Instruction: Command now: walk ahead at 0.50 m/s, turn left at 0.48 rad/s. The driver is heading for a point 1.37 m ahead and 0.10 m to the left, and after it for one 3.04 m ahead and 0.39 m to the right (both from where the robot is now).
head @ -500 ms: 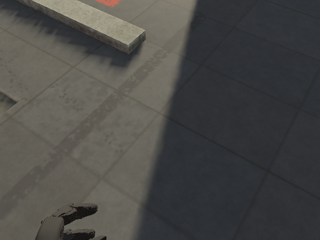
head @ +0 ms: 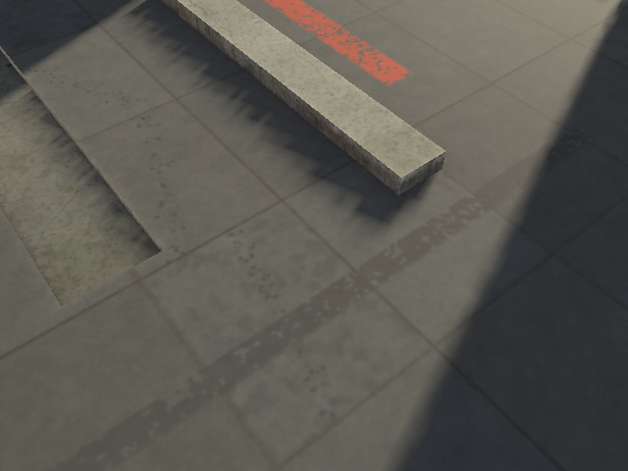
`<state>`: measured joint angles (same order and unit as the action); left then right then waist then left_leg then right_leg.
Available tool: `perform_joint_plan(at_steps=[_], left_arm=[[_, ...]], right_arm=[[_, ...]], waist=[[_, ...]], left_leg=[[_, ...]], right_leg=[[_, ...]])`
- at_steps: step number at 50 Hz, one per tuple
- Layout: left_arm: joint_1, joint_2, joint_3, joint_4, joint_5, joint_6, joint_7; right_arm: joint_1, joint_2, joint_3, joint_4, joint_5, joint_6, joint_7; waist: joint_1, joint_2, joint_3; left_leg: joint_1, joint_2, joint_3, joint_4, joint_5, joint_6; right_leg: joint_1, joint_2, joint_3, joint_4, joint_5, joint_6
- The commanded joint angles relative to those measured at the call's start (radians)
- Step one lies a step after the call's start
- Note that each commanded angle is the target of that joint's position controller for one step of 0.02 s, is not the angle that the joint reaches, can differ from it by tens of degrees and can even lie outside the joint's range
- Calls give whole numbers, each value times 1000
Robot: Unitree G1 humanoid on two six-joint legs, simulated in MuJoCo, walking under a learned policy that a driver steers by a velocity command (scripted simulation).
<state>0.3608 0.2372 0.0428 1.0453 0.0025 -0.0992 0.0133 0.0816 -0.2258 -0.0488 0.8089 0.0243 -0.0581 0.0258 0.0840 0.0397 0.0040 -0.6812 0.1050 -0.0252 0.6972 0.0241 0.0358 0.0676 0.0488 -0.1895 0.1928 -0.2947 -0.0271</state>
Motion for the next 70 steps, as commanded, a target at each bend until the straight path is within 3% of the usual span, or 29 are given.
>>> perform_joint_plan(at_steps=[1, 4, 6, 7, 8, 9, 11, 13, 18, 27, 30, 32, 33, 34, 35, 36, 37, 39, 43, 49, 55, 57, 59, 60, 61, 62, 63, 66, 70], left_arm=[[42, 163, 31, -31, -8, 13, 6], [-15, 213, 45, -65, -8, 32, 17], [-40, 210, 42, -96, -7, 39, 25], [42, 76, 3, -143, 26, 15, 8], [15, 98, -4, -173, 1, -36, -12], [-123, 175, 23, -209, -41, -64, -22], [-145, 160, 23, -208, -29, -68, -11], [-98, 156, 35, -199, -14, -31, -8], [-211, 102, 25, -249, 10, 1, -1], [-454, 108, 14, -331, -11, -22, -38], [-405, 132, 21, -329, -12, -32, -52], [-194, 188, 52, -269, -8, -34, -46], [-12, 246, 66, -238, 4, -32, -40], [81, 311, 85, -207, 6, -24, -42], [76, 213, 59, -203, -20, -20, -45], [-8, 172, 45, -220, -22, -16, -41], [-81, 154, 38, -238, -11, -12, -39], [-143, 118, 23, -244, 7, -14, -42], [-123, 154, 32, -218, -3, -22, -37], [-44, 183, 37, -180, -18, -4, -18], [36, 201, 41, -135, -25, 25, -14], [29, 212, 46, -131, -27, 35, -9], [-6, 207, 40, -141, -24, 41, -8], [-18, 159, 20, -173, -4, 37, -8], [116, 34, -16, -182, -11, 17, -14], [74, 143, 9, -161, -34, 3, -17], [-13, 193, 27, -189, -54, -1, -17], [-57, 154, 37, -194, -34, 24, -7], [-64, 97, 37, -210, -33, 65, -6]], right_arm=[[-166, -39, 1, -130, 2, -14, 28], [-56, -95, -28, -140, 1, -8, 45], [261, -210, -92, -69, 4, 2, 27], [322, -324, -117, -57, 1, 8, 7], [349, -298, -101, -83, -11, -1, 7], [324, -230, -82, -75, -26, -9, 8], [168, -155, -60, -101, -14, -20, 7], [110, -111, -43, -118, -25, -24, 5], [194, -161, -52, -74, -18, -35, -20], [321, -178, -53, 2, -10, -23, -36], [311, -198, -60, 10, -10, -8, -44], [275, -194, -54, -2, -16, 1, -43], [274, -156, -35, -24, -30, 0, -42], [421, -54, -7, -26, -17, -20, -32], [386, -129, -16, -12, -3, -36, -29], [286, -182, -30, -41, 15, -46, -26], [220, -178, -27, -57, 10, -49, -29], [196, -162, -36, -67, -15, -41, -33], [197, -107, -25, -77, -18, -16, -37], [1, -77, -10, -126, -17, -26, -28], [-141, -92, -8, -185, -3, -40, 5], [-109, -116, -16, -185, -7, -46, 12], [114, -183, -53, -124, -15, -51, 2], [305, -258, -76, -91, -31, -50, -11], [356, -326, -89, -71, -36, -41, -10], [367, -223, -65, -75, -29, -37, -12], [296, -186, -51, -81, -27, -39, -16], [144, -114, -29, -79, -36, -52, -11], [124, -130, -41, -46, -40, -71, -15]], waist=[[7, -73, 99], [-88, -151, 3], [-251, -101, -157], [-179, 167, -258], [-184, 153, -424], [-215, 80, -298], [-121, -49, -116], [-60, -25, -77], [-80, 6, -22], [-170, 34, 56], [-128, 52, 28], [-19, 44, -109], [46, -35, -258], [-8, -318, -381], [25, -272, -367], [21, -193, -201], [-5, -99, -119], [-63, -89, -42], [-91, -112, -20], [-30, -96, 18], [4, -110, 59], [-30, -123, 39], [-153, -108, -95], [-225, -18, -252], [-166, 254, -387], [-206, 164, -375], [-197, 113, -218], [-104, 66, -54], [-67, 37, 0]], left_leg=[[-83, -20, 60, -61, -61, 27], [153, -114, 145, -62, -189, 88], [632, -140, 67, -147, -132, 167], [1005, 129, -412, -167, -150, 314], [1142, 269, -853, -368, -275, 433], [1075, 219, -703, -400, -237, 357], [747, 134, -408, -412, -34, 279], [552, 78, -286, -453, 82, 247], [473, 32, -152, -508, 210, 232], [682, 100, -179, -466, 36, 179], [759, 127, -188, -386, 211, 151], [706, 51, -128, -150, 479, 114], [523, -12, -88, 128, 264, 80], [115, -189, -40, 500, -387, -1], [-25, -170, -144, 623, -595, 5], [-95, -114, -130, 644, -519, 13], [-68, -59, -90, 598, -428, 13], [16, 1, -71, 485, -341, 5], [39, 29, -40, 344, -272, -28], [43, 4, 2, -12, 32, -45], [30, -33, 11, -169, -21, -9], [110, -53, 17, -203, -90, 17], [455, -90, 46, -244, -75, 62], [775, 79, -123, -195, -27, 125], [1103, 321, -557, -281, -183, 270], [1066, 313, -639, -354, -317, 256], [935, 282, -482, -379, -295, 208], [612, 178, -208, -492, -159, 155], [522, 166, -45, -568, -30, 160]], right_leg=[[47, -326, 68, 14, 487, -120], [49, -330, 5, 236, 995, -81], [-184, -273, -23, 678, 913, -23], [-613, -116, -6, 1071, 67, 34], [-803, -1, 234, 1254, -292, 35], [-910, -64, 296, 1265, -207, 6], [-833, -153, 270, 1101, -53, -1], [-687, -197, 267, 996, -1, 18], [-711, -184, 224, 725, 210, 69], [-745, -119, 222, 331, 373, 9], [-666, -93, 204, 294, 249, -33], [-342, -48, 159, 270, 268, -84], [-37, -205, 332, 308, 303, -153], [322, -426, 790, 232, 128, -320], [331, -432, 931, 129, -32, -315], [198, -400, 781, 109, -43, -262], [49, -360, 657, 91, 40, -231], [-141, -294, 526, 37, 207, -209], [-230, -270, 408, -42, 335, -230], [-200, -217, 277, -64, 362, -177], [-41, -293, 305, 10, 371, -162], [-14, -308, 319, 74, 474, -143], [-89, -236, 278, 319, 681, -104], [-295, -171, 236, 610, 458, -66], [-686, -7, 201, 952, -198, -6], [-785, -42, 326, 1083, -283, -8], [-840, -85, 318, 1108, -199, -14], [-723, -181, 298, 997, -12, 0], [-724, -194, 304, 933, 86, 17]])
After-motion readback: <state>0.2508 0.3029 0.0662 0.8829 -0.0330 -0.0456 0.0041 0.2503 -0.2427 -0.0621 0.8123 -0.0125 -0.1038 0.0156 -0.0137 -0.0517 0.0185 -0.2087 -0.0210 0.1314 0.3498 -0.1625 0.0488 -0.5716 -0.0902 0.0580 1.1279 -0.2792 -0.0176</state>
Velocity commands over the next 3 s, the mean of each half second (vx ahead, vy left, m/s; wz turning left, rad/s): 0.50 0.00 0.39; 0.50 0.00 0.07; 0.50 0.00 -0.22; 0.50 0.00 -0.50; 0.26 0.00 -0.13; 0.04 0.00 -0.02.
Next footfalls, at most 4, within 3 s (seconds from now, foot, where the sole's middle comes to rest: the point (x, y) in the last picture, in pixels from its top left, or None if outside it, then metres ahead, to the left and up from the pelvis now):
0.12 left None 0.25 0.13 -0.77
0.66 right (364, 427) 0.59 -0.02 -0.77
1.20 left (243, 325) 0.82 0.28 -0.77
1.74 right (346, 239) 1.11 0.04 -0.77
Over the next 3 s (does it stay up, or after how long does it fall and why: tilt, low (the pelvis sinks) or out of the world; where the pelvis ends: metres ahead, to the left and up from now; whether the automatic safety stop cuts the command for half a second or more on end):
stays up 1.32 0.09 0.00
